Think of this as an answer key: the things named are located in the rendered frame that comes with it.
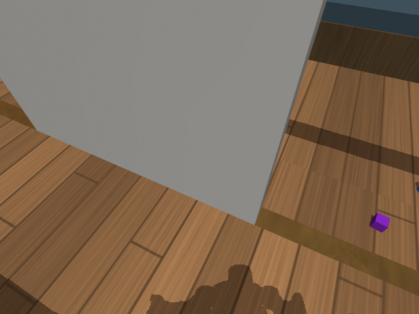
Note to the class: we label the bed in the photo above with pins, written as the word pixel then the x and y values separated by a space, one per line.
pixel 374 36

